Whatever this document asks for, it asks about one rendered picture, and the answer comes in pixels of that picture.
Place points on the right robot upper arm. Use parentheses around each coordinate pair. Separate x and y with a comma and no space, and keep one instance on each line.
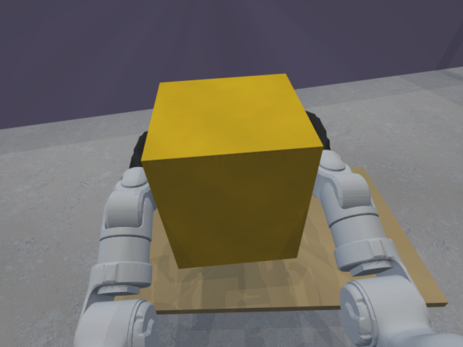
(388,311)

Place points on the carton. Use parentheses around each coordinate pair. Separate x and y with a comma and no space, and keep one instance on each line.
(231,163)

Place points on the right robot forearm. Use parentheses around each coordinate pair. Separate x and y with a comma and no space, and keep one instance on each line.
(361,244)

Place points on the left robot forearm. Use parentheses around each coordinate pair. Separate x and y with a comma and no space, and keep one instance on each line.
(124,251)

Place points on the right robot hand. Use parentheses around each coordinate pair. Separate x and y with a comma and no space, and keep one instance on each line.
(319,128)

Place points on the table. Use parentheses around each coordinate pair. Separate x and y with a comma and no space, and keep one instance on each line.
(312,281)

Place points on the left robot hand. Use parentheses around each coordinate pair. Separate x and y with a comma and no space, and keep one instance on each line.
(138,151)

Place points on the left robot upper arm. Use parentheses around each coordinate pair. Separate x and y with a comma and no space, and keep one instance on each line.
(125,323)

